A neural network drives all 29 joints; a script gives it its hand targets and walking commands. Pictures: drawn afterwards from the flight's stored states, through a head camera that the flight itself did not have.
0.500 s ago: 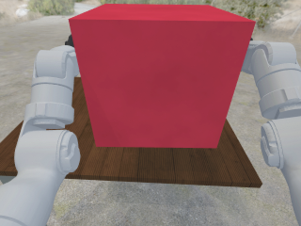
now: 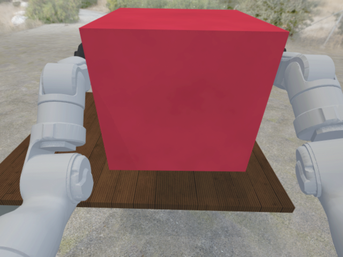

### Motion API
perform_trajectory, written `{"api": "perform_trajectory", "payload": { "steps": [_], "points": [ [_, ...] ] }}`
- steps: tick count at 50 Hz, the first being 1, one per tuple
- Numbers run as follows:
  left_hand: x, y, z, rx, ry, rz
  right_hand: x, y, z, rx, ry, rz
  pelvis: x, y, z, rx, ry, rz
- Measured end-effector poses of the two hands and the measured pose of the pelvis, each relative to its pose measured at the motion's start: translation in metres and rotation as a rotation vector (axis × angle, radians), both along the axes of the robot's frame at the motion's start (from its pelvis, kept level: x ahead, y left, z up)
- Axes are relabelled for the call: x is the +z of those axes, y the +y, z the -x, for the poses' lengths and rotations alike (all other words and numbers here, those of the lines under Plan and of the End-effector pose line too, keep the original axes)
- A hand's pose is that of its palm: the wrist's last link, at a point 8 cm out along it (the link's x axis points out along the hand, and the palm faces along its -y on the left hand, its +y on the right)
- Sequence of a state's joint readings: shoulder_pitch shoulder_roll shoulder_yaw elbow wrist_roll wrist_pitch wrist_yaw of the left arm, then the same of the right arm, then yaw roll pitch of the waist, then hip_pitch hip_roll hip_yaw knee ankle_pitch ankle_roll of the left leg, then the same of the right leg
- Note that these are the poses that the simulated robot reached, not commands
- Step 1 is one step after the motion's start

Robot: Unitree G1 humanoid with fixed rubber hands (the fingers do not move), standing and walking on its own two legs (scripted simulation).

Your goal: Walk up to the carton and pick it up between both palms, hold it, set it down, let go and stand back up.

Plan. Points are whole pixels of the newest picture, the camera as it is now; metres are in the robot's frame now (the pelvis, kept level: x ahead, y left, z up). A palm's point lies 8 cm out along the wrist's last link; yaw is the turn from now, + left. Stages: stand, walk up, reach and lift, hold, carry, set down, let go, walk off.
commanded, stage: hold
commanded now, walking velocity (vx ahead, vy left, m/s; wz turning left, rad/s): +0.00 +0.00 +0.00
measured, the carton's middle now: (178, 83) +0.40 -0.01 +0.30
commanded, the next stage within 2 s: none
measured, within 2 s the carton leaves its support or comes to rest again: neither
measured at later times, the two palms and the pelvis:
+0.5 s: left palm (84, 68) +0.37 +0.18 +0.34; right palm (272, 66) +0.36 -0.20 +0.36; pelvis +0.00 +0.00 +0.00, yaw +0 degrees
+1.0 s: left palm (84, 68) +0.37 +0.18 +0.34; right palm (272, 66) +0.36 -0.20 +0.36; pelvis +0.00 +0.00 +0.00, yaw +0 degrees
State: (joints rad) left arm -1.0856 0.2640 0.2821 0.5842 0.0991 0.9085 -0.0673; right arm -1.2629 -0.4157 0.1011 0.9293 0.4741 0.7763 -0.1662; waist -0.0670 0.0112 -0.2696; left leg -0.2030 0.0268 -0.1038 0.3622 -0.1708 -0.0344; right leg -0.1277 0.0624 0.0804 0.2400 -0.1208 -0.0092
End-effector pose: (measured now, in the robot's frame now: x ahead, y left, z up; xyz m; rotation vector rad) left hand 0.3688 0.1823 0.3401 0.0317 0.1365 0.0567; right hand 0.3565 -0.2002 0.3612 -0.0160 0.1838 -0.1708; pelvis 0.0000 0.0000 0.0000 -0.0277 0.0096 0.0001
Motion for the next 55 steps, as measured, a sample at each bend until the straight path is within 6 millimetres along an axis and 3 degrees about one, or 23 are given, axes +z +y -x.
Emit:
{"api": "perform_trajectory", "payload": {
  "steps": [55],
  "points": [
    [0.0006, 0.0010, -0.0024, 0.002, -0.004, -0.006, 0.0001, 0.0009, -0.0037, 0.005, -0.001, 0.008, 0.0002, 0.0001, -0.0015, -0.003, 0.004, 0.000]
  ]
}}
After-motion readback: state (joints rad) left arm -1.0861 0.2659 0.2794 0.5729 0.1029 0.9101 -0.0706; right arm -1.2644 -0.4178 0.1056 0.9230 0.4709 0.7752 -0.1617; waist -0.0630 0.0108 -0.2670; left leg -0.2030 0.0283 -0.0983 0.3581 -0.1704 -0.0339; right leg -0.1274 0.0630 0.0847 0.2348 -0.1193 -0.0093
